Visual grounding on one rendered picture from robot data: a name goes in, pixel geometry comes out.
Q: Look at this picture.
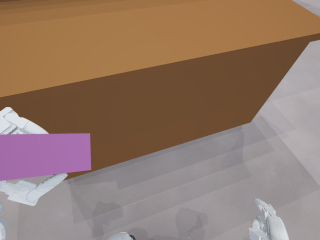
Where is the left robot hand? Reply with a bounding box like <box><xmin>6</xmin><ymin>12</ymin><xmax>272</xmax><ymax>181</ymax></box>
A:
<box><xmin>0</xmin><ymin>107</ymin><xmax>68</xmax><ymax>206</ymax></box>

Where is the right robot hand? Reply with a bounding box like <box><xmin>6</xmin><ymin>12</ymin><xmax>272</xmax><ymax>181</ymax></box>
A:
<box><xmin>249</xmin><ymin>198</ymin><xmax>289</xmax><ymax>240</ymax></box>

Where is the sponge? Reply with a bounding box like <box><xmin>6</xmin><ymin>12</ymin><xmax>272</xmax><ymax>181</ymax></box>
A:
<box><xmin>0</xmin><ymin>133</ymin><xmax>91</xmax><ymax>181</ymax></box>

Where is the table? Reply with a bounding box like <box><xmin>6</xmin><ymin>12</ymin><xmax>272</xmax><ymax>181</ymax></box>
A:
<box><xmin>0</xmin><ymin>0</ymin><xmax>320</xmax><ymax>181</ymax></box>

